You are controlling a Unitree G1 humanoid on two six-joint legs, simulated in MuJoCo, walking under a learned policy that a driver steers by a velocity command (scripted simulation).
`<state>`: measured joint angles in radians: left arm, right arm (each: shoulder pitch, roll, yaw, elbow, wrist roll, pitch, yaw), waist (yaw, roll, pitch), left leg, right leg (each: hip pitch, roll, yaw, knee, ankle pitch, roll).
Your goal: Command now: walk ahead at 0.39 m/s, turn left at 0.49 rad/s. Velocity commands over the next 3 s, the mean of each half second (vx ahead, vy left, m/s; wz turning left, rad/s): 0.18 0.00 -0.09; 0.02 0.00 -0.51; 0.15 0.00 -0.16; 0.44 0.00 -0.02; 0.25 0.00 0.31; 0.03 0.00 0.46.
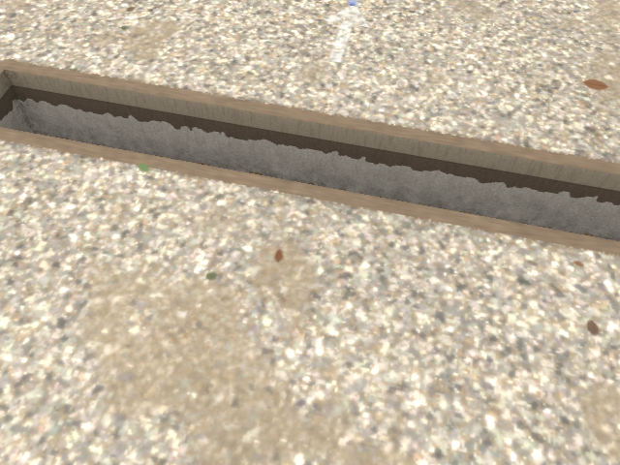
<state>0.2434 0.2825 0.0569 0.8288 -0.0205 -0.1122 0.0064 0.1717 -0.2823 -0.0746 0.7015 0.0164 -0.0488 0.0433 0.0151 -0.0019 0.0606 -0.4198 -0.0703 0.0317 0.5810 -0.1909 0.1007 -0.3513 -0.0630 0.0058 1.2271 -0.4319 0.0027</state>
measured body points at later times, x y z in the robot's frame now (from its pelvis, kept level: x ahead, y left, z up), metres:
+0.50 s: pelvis +0.19 -0.03 +0.00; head +0.23 -0.04 +0.45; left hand +0.35 +0.24 -0.09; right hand +0.33 -0.30 -0.11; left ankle +0.11 +0.09 -0.64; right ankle +0.27 -0.12 -0.73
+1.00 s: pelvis +0.23 +0.02 +0.02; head +0.27 +0.04 +0.47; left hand +0.49 +0.23 -0.09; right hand +0.24 -0.28 -0.07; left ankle +0.28 +0.13 -0.73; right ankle +0.17 -0.11 -0.64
